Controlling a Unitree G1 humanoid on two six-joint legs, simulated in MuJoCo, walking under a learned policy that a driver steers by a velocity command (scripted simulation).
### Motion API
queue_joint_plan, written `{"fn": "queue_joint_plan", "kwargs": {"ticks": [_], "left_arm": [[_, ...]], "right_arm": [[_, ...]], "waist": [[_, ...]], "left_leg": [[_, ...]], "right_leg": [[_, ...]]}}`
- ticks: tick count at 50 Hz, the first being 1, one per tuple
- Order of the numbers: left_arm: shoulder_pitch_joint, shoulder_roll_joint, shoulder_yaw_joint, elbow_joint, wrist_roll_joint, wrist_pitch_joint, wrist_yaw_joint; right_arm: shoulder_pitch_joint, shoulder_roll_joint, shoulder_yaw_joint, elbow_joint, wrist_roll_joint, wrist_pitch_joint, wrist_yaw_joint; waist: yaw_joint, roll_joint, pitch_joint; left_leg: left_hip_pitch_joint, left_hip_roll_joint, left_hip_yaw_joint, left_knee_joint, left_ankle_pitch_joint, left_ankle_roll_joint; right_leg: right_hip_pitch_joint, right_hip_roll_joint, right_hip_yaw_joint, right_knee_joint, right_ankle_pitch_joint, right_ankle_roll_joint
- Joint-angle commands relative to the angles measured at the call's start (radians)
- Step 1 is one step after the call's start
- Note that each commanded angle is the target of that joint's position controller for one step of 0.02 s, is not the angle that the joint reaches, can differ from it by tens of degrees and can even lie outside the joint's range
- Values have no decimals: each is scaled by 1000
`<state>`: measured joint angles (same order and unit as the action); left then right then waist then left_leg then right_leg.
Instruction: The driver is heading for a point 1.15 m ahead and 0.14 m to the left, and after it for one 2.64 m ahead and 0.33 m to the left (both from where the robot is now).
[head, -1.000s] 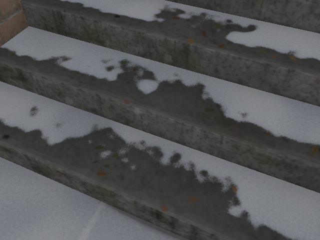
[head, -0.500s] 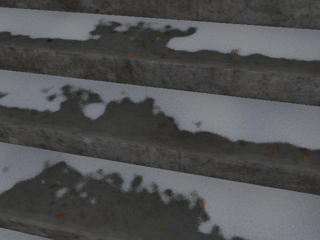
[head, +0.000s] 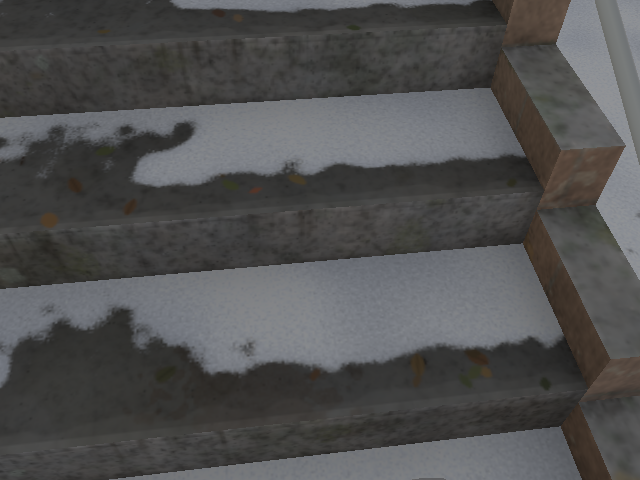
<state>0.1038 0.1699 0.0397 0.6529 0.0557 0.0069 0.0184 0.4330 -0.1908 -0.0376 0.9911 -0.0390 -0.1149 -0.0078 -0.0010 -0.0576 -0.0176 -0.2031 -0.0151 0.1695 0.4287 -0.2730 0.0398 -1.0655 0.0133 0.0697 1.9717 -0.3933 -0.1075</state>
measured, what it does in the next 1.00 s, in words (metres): climbs: right foot 0.15 m higher, then left foot 0.15 m higher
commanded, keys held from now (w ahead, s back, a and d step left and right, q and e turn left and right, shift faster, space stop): w+e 0.14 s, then w+q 0.86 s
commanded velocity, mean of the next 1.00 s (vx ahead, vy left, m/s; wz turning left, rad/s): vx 0.46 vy -0.02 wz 0.16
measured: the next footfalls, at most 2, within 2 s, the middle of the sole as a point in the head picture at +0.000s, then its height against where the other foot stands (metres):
right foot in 0.22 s outside the picture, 0.15 m higher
left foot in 0.86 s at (329, 356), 0.15 m higher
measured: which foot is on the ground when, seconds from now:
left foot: down 0.00-0.22, up 0.24-0.84, down 0.86-1.00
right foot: up 0.00-0.20, down 0.22-0.88, up 0.90-1.00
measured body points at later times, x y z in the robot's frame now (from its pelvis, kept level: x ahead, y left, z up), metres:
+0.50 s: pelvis +0.26 -0.10 +0.14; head +0.29 -0.11 +0.59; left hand +0.32 +0.16 +0.01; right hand +0.42 -0.34 +0.03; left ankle +0.29 +0.04 -0.39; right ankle +0.26 -0.14 -0.59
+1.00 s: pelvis +0.52 -0.05 +0.22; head +0.55 -0.08 +0.66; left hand +0.58 +0.21 +0.13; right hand +0.71 -0.26 +0.08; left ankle +0.57 +0.00 -0.43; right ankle +0.43 -0.20 -0.28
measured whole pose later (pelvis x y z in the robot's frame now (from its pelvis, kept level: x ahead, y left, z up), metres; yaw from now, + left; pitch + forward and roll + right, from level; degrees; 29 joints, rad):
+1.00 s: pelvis +0.52 -0.05 +0.22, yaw +15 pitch +2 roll +3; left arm 0.27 0.17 0.03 0.70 0.05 -0.08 0.00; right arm 0.21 -0.24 -0.07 0.74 -0.02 0.03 -0.03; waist 0.01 0.03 -0.02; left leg -0.66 -0.16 0.16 1.06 -0.45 0.17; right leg -0.58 -0.03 0.06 1.79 -0.07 -0.06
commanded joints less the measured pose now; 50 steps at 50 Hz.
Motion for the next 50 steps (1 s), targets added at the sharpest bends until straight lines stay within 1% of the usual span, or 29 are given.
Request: {"fn": "queue_joint_plan", "kwargs": {"ticks": [1, 5, 7, 8, 10, 11, 12, 13, 14, 15, 17, 18, 19, 22, 23, 25, 26, 29, 34, 38, 40, 41, 42, 43, 44, 45, 46, 49, 50], "left_arm": [[-213, -54, -38, -197, 11, 0, 36], [-362, -107, -76, -299, -23, -16, 19], [-303, -108, -94, -301, -30, -8, -8], [-257, -85, -93, -257, -45, -10, -16], [5, -41, -57, -152, -33, -17, -27], [162, 25, -39, -124, -19, -21, -35], [254, 93, -7, -58, -26, -39, -25], [314, 256, 52, -12, -19, -31, -13], [195, 278, 58, -46, -43, -30, 12], [136, 244, 51, -10, -63, -38, 18], [58, 76, 13, 55, -57, -68, 12], [31, 22, -9, 75, -31, -70, 9], [60, -2, -12, 97, -36, -67, 23], [199, 24, -4, 161, 3, -93, 24], [222, 14, -10, 155, -8, -106, 23], [312, 61, 3, 198, -24, -125, 24], [299, 92, 11, 212, -39, -130, 3], [359, 78, 7, 247, -17, -133, -10], [492, 75, -5, 312, -33, -119, 20], [472, 156, 7, 303, -54, -116, 57], [378, 173, 5, 253, -72, -111, 64], [414, 208, 15, 255, -68, -117, 76], [456, 237, 18, 265, -71, -97, 52], [418, 251, 24, 225, -80, -93, 24], [362, 247, 27, 154, -60, -109, 6], [166, 195, 24, 45, -61, -125, -24], [83, 140, 19, -35, -12, -147, -49], [83, -13, -21, -118, 13, -112, -15], [128, -33, -31, -141, 6, -103, -10]], "right_arm": [[33, -109, -7, -17, -5, -33, 8], [135, -60, 23, 60, 14, -18, -14], [82, -92, 18, 33, 46, 11, -34], [85, -105, 17, 10, 49, 22, -31], [120, -258, -25, -9, 31, 23, -26], [38, -313, -44, -44, 60, 16, 3], [40, -256, -39, -102, 93, -6, 40], [5, -144, -34, -148, 75, -16, 68], [-150, -91, -50, -217, 37, 8, 39], [-119, -53, -44, -259, 10, 32, 23], [-109, -31, -41, -267, -42, 57, 0], [-80, -7, -36, -267, -41, 83, -8], [-82, -5, -28, -287, -32, 93, -16], [-134, 43, -6, -295, 14, 126, -18], [-114, 34, -16, -265, 18, 130, -20], [-208, 64, -11, -307, 10, 142, -25], [-223, 52, -9, -323, -1, 141, -30], [-355, 52, -1, -387, -8, 147, -40], [-596, 91, 48, -524, -12, 166, -18], [-595, 66, 59, -543, -8, 180, -8], [-525, 73, 60, -492, 10, 187, -4], [-432, 59, 47, -471, 12, 194, -18], [-281, 18, 25, -412, 49, 173, -12], [-176, -51, 1, -366, 45, 153, -1], [-115, -111, -27, -341, 39, 143, 3], [-166, -225, -78, -367, 26, 156, -4], [-252, -222, -84, -418, 4, 167, 0], [-227, -80, -51, -298, 17, 109, -30], [-252, -26, -35, -277, 3, 85, -25]], "waist": [[14, 91, 140], [-12, 80, 163], [-10, 97, 34], [-28, 39, -55], [81, 243, -315], [175, 284, -436], [198, 211, -503], [197, -108, -514], [185, -80, -410], [87, 5, -333], [-16, 110, -116], [-55, 52, -79], [-72, 55, -40], [-43, 87, 12], [-24, 117, -10], [1, 34, 5], [-26, 79, 49], [-5, -18, 43], [20, -9, 132], [28, -24, 43], [-13, -5, -38], [-49, -138, -142], [-101, -285, -247], [-131, -270, -296], [-168, -194, -292], [-216, 210, -283], [-146, 149, -308], [27, -91, 30], [60, -18, 49]], "left_leg": [[54, 351, -241, -330, -148, 114], [70, 251, -89, -411, 46, 86], [16, 222, 4, -544, 446, 150], [42, 194, 18, -448, 838, 182], [328, 294, -28, -31, 1681, 157], [335, 300, -15, 211, 1696, 115], [-21, 191, -72, 518, 1369, 44], [-301, -39, -126, 968, 96, -22], [-428, -87, -340, 1395, -101, -26], [-518, -4, -320, 1451, -78, -21], [-575, 63, -268, 1384, -56, -16], [-614, 59, -267, 1432, -43, -9], [-614, 69, -267, 1363, 11, -10], [-717, 47, -277, 1262, 73, 7], [-737, 20, -281, 1309, 135, 15], [-913, -15, -260, 1499, 167, 32], [-971, 2, -265, 1480, 114, 29], [-1115, -21, -204, 1586, 40, 52], [-1258, 25, -113, 1407, -88, 45], [-1045, 80, 41, 1068, -169, 73], [-743, -19, 145, 828, -193, 113], [-551, -74, 174, 840, -252, 144], [-356, -141, 168, 803, -320, 185], [-170, -167, 98, 660, -310, 216], [93, -128, -143, 535, -371, 260], [135, 91, -749, 141, -609, 410], [74, 198, -1077, -66, -683, 403], [-320, 150, -865, 14, -457, 271], [-339, 110, -796, 16, -375, 272]], "right_leg": [[-352, -19, 18, 218, -80, -19], [-295, -70, -110, -157, -135, -11], [144, -103, -244, -585, -33, -23], [361, -36, -326, -729, -1, -18], [562, 91, -315, -839, -143, -54], [762, 87, -237, -1008, -10, -87], [1045, -87, 134, -1092, -51, -144], [1166, -334, 635, -1454, 191, -197], [1039, -378, 565, -1466, 853, -289], [991, -394, 380, -1397, 876, -265], [776, -304, 247, -1404, 569, -155], [729, -286, 211, -1447, 344, -105], [703, -277, 145, -1512, 396, -55], [704, -288, 67, -1639, 151, -32], [758, -298, 52, -1638, 282, -4], [835, -305, 28, -1689, 168, 23], [831, -306, -7, -1712, 250, 40], [957, -275, -103, -1704, 367, 51], [1057, -268, -152, -1801, 378, 61], [1175, -276, -265, -1832, 888, 7], [1170, -261, -352, -1698, 1494, 38], [1162, -307, -360, -1581, 1795, 22], [1171, -308, -342, -1414, 2049, -18], [1117, -304, -339, -1210, 1964, -33], [770, -256, -312, -916, 1648, -18], [419, 46, -277, -331, 556, 49], [278, 32, 18, -32, 291, 43], [178, -36, 53, -25, 327, 54], [117, -15, 47, 97, 273, 52]]}}
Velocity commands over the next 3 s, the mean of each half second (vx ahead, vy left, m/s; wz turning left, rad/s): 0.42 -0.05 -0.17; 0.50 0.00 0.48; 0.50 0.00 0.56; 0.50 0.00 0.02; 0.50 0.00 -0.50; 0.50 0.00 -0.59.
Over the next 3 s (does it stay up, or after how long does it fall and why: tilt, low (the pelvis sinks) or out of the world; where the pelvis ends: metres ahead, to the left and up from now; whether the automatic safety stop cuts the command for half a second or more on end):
stays up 1.60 0.46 0.75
